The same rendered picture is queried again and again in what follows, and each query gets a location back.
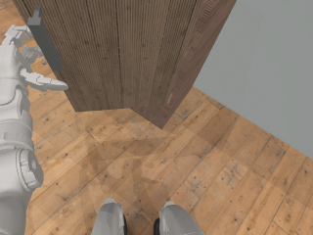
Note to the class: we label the robot left hand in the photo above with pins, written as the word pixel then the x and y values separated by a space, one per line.
pixel 13 61

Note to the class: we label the right robot shin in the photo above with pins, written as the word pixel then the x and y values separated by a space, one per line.
pixel 166 204

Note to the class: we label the right robot thigh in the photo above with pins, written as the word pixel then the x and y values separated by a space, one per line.
pixel 176 221

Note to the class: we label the cupboard door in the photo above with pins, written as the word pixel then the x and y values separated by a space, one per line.
pixel 117 54

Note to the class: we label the left robot forearm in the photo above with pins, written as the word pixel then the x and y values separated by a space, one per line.
pixel 16 123

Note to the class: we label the left robot upper arm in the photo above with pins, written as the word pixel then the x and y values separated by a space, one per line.
pixel 20 175

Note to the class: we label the handle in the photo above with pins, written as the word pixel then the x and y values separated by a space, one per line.
pixel 44 41

